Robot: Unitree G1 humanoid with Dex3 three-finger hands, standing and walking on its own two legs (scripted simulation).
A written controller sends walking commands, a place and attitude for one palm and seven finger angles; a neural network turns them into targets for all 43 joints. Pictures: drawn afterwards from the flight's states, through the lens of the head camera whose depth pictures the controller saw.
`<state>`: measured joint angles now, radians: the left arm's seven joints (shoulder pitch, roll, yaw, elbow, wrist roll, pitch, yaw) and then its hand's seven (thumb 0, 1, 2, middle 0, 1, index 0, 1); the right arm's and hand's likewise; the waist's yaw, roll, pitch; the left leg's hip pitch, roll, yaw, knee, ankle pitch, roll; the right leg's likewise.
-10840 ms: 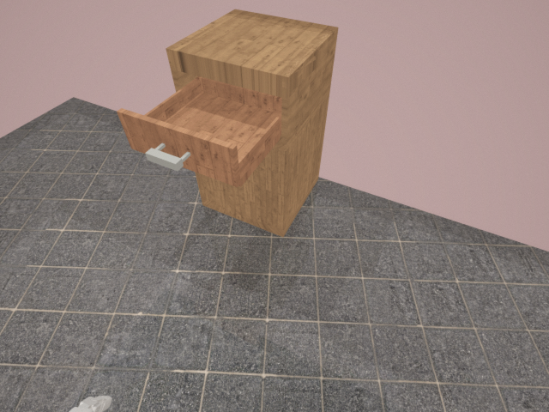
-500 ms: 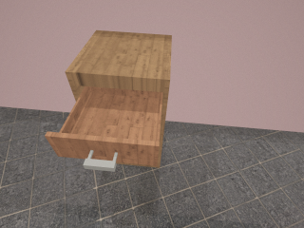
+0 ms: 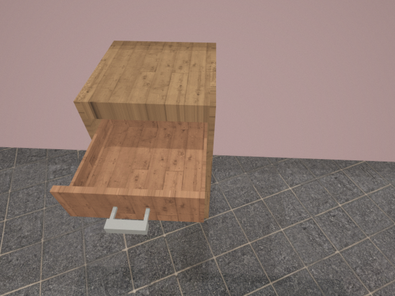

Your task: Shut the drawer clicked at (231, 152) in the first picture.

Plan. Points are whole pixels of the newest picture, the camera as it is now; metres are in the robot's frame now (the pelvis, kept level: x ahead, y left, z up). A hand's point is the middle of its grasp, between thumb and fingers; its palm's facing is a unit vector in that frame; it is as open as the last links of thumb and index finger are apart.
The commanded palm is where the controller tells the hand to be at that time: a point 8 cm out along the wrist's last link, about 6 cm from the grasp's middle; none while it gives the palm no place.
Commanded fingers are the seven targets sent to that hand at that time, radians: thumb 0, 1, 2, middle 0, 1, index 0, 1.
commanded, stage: come to a stop and stand still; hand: left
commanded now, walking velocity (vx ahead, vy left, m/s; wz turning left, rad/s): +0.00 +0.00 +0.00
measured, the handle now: (129, 218) +0.33 +0.21 -0.13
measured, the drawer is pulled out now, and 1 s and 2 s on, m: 0.29 0.29 0.29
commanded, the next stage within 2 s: look again from close up in 0.98 s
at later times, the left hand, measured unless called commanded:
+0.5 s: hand out of the picture -0.03 +0.14 -0.17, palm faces +0.01 -0.98 -0.19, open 7.4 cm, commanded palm none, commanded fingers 0.00 0.90 0.90 -0.20 -0.30 -0.20 -0.30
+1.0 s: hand out of the picture -0.01 +0.12 -0.17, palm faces +0.01 -0.98 -0.20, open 7.3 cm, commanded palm none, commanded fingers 0.00 0.90 0.90 -0.20 -0.30 -0.20 -0.30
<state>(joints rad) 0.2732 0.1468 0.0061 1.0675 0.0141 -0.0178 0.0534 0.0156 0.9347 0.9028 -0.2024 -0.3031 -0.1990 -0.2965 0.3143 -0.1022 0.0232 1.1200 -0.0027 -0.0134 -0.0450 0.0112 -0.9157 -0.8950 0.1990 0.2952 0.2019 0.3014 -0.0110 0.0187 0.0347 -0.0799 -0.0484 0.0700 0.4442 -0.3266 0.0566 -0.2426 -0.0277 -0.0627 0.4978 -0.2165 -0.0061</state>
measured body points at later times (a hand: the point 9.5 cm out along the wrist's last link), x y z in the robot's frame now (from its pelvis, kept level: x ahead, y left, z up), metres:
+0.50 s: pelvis -0.01 -0.02 +0.00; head -0.01 -0.04 +0.45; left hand -0.03 +0.19 -0.15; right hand -0.05 -0.23 -0.17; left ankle -0.06 +0.07 -0.74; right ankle +0.03 -0.12 -0.74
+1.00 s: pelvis +0.00 -0.04 +0.00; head +0.01 -0.06 +0.45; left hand -0.01 +0.17 -0.15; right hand -0.05 -0.24 -0.17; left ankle -0.06 +0.07 -0.74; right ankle +0.03 -0.12 -0.74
